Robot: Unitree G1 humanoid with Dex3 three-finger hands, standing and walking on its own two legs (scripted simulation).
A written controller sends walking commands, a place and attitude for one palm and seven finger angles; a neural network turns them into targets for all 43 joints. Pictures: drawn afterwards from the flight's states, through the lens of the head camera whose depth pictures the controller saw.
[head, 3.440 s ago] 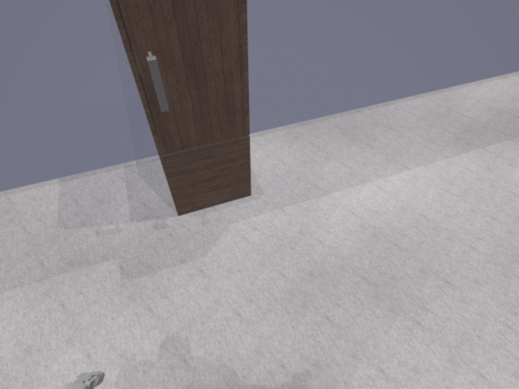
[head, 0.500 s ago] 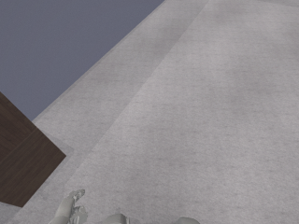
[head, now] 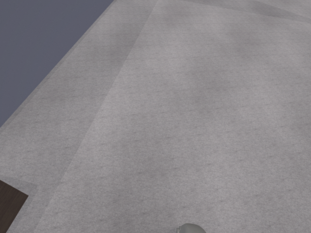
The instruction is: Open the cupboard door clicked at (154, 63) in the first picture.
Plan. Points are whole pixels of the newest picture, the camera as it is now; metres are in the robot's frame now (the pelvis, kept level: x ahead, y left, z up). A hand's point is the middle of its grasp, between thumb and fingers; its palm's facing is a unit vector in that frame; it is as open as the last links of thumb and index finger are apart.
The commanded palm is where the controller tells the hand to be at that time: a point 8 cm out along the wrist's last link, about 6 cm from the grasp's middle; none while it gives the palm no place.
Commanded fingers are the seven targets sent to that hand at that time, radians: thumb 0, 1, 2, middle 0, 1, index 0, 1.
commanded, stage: walk to a spot facing it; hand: left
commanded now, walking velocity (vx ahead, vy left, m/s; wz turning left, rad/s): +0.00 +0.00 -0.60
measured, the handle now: out of the picture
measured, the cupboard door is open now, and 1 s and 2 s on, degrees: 0 0 0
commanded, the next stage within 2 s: turn to face it in 1.58 s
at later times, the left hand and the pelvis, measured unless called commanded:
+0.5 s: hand (105, 221) +0.17 +0.15 -0.17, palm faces -0.26 -0.94 -0.23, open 7.4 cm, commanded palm none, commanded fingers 0.00 0.90 0.90 -0.20 -0.30 -0.20 -0.30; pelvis +0.01 -0.01 -0.01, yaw -17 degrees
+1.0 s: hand (131, 207) +0.21 +0.08 -0.17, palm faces -0.57 -0.78 -0.26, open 7.4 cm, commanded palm none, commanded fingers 0.00 0.90 0.90 -0.20 -0.30 -0.20 -0.30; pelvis +0.00 -0.02 -0.02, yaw -36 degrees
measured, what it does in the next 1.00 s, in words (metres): steps on the spot, turning right: right foot, then left foot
